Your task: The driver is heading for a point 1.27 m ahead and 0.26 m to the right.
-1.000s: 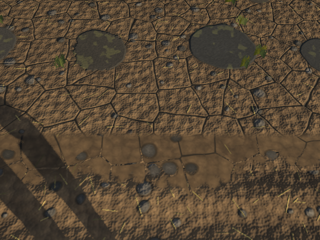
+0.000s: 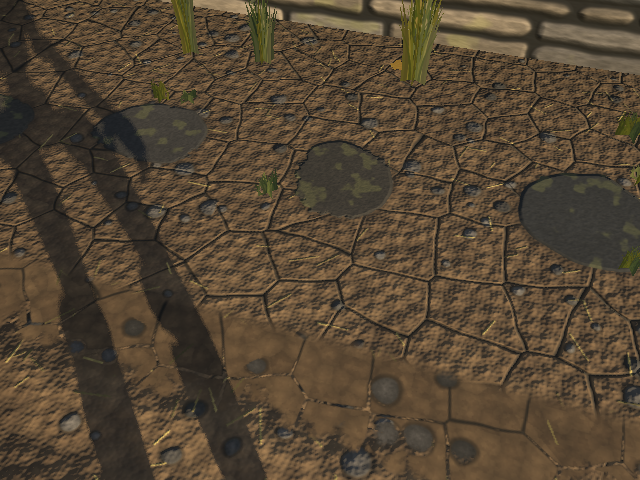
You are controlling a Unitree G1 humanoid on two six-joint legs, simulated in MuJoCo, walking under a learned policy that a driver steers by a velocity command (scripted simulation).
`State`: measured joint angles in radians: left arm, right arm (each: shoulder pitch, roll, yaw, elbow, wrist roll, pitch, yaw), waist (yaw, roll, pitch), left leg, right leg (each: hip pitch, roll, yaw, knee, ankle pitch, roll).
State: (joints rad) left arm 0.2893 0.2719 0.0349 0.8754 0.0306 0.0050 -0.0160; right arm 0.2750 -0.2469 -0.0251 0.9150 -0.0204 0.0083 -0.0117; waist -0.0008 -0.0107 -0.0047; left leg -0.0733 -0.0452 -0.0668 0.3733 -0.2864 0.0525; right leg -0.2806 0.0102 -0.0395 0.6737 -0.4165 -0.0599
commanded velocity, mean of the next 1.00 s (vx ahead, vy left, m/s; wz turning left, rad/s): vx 0.45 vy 0.00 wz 0.01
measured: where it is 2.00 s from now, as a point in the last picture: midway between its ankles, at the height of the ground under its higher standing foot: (351, 301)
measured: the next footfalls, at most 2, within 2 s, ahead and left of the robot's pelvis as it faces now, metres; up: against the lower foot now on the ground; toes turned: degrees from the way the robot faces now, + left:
right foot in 0.10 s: +0.08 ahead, -0.11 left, +0.00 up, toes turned -2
left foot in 0.58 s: +0.42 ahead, +0.06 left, +0.00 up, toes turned +3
